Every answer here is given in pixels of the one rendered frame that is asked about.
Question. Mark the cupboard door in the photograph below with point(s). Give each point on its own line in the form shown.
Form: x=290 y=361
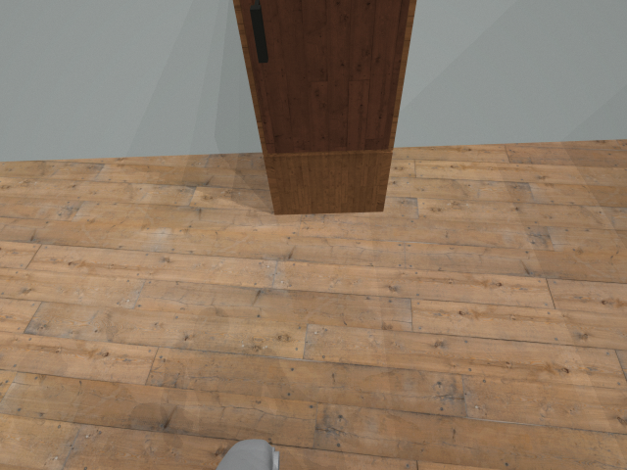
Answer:
x=332 y=73

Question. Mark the robot left thigh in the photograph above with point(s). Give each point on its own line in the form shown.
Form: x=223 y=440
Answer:
x=252 y=454

